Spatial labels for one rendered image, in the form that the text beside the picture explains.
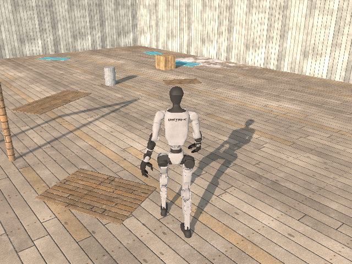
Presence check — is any robot left upper arm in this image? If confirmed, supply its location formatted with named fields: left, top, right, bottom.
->
left=151, top=111, right=165, bottom=142

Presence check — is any right robot shin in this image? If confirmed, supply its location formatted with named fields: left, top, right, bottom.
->
left=182, top=190, right=192, bottom=230

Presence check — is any robot right forearm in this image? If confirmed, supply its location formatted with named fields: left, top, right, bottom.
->
left=195, top=132, right=202, bottom=147

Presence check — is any robot right upper arm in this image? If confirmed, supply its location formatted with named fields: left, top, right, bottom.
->
left=188, top=110, right=201, bottom=139

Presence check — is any right robot foot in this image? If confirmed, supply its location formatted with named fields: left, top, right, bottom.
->
left=180, top=223, right=191, bottom=238

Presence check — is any left robot hand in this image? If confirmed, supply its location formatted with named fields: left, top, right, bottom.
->
left=140, top=160, right=153, bottom=178

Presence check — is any right robot hand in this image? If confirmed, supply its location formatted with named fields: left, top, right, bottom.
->
left=188, top=143, right=201, bottom=153

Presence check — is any robot left forearm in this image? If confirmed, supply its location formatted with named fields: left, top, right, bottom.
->
left=142, top=133, right=156, bottom=162

